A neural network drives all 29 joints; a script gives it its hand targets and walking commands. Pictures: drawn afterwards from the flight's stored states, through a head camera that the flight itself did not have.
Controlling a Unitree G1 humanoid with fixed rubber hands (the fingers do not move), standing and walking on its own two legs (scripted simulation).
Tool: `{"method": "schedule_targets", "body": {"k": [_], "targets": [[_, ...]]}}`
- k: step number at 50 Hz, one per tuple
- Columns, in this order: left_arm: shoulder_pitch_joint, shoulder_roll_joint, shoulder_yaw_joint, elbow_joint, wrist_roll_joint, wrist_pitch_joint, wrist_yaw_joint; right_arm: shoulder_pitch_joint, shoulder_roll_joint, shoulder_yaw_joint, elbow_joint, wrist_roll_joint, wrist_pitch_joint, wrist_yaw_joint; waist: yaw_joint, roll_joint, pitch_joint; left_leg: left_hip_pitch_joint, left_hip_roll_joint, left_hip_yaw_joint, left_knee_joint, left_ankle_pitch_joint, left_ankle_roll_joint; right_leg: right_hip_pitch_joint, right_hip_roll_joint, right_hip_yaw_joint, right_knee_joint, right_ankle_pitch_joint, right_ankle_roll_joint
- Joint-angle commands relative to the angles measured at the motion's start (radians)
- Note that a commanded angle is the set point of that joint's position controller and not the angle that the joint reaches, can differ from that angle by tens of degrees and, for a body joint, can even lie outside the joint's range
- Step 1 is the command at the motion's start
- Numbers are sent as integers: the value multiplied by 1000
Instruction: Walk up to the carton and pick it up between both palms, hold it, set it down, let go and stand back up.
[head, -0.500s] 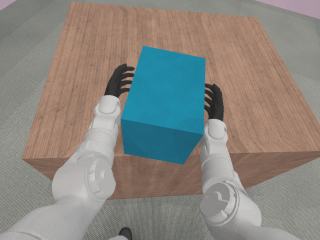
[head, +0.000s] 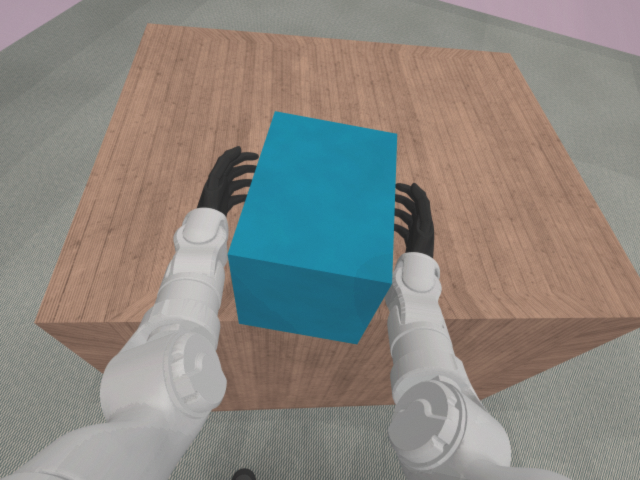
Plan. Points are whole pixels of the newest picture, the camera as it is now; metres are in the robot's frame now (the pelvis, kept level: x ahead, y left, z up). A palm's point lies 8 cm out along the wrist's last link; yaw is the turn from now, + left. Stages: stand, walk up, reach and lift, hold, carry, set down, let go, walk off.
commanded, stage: reach and lift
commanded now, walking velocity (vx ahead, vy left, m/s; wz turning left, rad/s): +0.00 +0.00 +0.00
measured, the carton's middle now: (316, 230) +0.43 +0.02 +0.01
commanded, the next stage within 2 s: none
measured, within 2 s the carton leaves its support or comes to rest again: leaves its support in 1.26 s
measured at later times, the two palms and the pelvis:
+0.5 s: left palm (215, 202) +0.43 +0.16 +0.05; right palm (413, 247) +0.39 -0.11 +0.05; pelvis +0.00 +0.01 +0.00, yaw -1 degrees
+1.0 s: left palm (215, 204) +0.43 +0.16 +0.05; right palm (414, 247) +0.39 -0.11 +0.05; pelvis +0.00 +0.00 +0.00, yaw +0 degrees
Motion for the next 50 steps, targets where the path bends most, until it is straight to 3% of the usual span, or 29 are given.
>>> {"method": "schedule_targets", "body": {"k": [1, 10, 16, 17, 18, 21, 26, 34, 43, 50], "targets": [[-542, -394, -212, 74, 20, 2, -97, -576, 439, 302, 48, -47, -32, 82, -29, 77, -519, 244, -37, 110, -5, 140, 15, 235, -19, -25, 58, 548, 110], [-541, -451, -203, 64, 53, 12, -71, -582, 427, 250, 95, -51, -67, 106, -13, 174, -585, 462, -15, 96, 84, 469, -43, -5, 35, -80, 14, 397, 52], [-520, -470, -208, 42, 68, 26, -50, -576, 392, 232, 95, -46, -80, 119, -12, 209, -585, 541, -2, 85, 98, 556, -59, -89, 48, -93, -29, 289, 21], [-484, -476, -205, 2, 52, 23, -45, -559, 376, 255, 90, -39, -87, 123, 24, 211, -559, 532, 9, 78, 116, 598, -64, -64, 58, -95, -25, 309, 12], [-483, -484, -220, -1, 48, 26, -42, -564, 366, 261, 93, -29, -94, 125, 20, 220, -560, 546, 14, 75, 119, 632, -71, -69, 62, -99, -30, 308, 8], [-481, -497, -245, -10, 41, 23, -37, -561, 357, 263, 95, -29, -104, 123, 7, 218, -568, 533, 12, 74, 111, 579, -75, -73, 62, -97, -41, 281, -2], [-502, -497, -240, -9, 45, 26, -43, -558, 379, 275, 73, -37, -83, 121, 5, 204, -579, 445, -6, 85, 71, 423, -49, -15, 43, -83, -39, 279, 8], [-531, -488, -217, 33, 43, 17, -63, -574, 404, 272, 52, -62, -80, 114, -12, 153, -588, 361, -18, 89, 47, 330, -32, 50, 31, -76, -24, 338, 30], [-540, -479, -214, 25, 40, 5, -67, -574, 406, 301, 70, -47, -94, 108, -8, 151, -574, 346, -14, 87, 37, 346, -29, 89, 29, -77, -8, 407, 34], [-555, -505, -263, 11, 20, -36, -53, -598, 398, 345, 91, -43, -161, 104, 4, 165, -640, 367, -8, 88, 57, 447, -45, 93, 35, -82, -1, 463, 28]]}}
